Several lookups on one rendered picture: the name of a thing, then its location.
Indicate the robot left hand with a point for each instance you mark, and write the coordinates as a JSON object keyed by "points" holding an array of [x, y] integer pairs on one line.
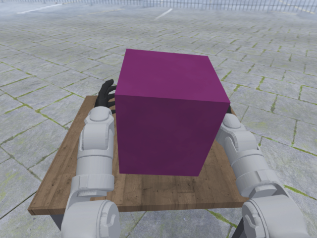
{"points": [[104, 96]]}

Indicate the right robot forearm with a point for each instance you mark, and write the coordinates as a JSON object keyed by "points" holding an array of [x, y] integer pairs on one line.
{"points": [[254, 177]]}

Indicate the robot right upper arm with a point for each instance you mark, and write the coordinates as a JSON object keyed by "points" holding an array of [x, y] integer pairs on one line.
{"points": [[273, 217]]}

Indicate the carton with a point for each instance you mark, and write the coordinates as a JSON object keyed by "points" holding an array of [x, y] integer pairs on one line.
{"points": [[169, 108]]}

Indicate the robot right hand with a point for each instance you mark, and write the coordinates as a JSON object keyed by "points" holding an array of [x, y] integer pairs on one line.
{"points": [[229, 110]]}

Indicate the table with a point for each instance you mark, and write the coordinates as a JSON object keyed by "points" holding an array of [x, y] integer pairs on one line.
{"points": [[215, 186]]}

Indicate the robot left upper arm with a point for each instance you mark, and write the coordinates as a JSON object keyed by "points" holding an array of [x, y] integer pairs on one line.
{"points": [[91, 219]]}

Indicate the left robot forearm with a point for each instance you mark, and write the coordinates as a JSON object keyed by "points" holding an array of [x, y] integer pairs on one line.
{"points": [[94, 159]]}

